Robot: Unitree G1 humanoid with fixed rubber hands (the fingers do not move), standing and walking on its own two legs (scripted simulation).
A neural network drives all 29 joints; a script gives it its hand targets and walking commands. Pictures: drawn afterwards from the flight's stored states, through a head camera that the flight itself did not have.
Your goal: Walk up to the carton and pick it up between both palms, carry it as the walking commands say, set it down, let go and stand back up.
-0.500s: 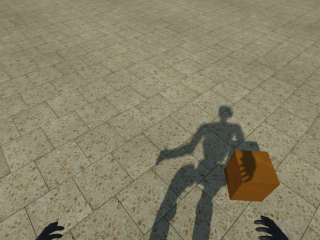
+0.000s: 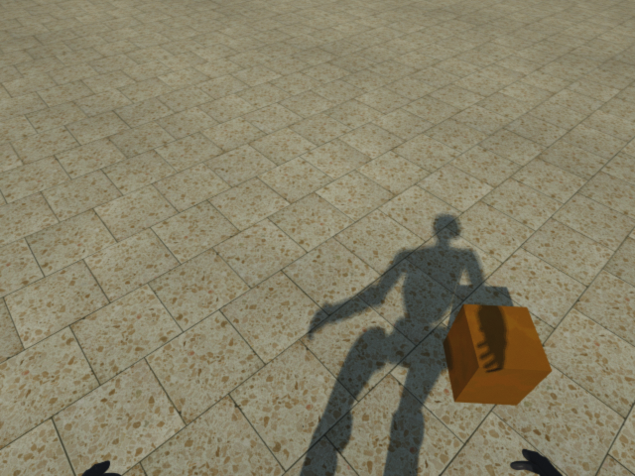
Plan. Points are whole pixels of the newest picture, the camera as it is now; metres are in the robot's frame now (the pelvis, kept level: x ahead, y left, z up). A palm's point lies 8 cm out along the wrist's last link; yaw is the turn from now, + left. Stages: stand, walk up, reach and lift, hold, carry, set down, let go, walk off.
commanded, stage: stand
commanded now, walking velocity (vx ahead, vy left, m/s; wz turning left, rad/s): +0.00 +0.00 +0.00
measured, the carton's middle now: (490, 355) +0.62 -0.57 -0.65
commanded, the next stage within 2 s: walk up in 0.24 s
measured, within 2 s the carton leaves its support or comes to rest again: neither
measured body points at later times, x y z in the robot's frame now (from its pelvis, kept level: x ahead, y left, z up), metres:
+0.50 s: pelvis +0.00 +0.00 +0.00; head +0.01 +0.00 +0.45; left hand +0.12 +0.31 -0.11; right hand +0.11 -0.34 -0.10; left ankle +0.01 +0.12 -0.74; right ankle +0.00 -0.12 -0.72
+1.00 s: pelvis +0.09 -0.12 -0.02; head +0.10 -0.13 +0.43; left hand +0.30 +0.15 -0.09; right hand +0.06 -0.47 -0.10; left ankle +0.19 -0.04 -0.72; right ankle +0.05 -0.23 -0.74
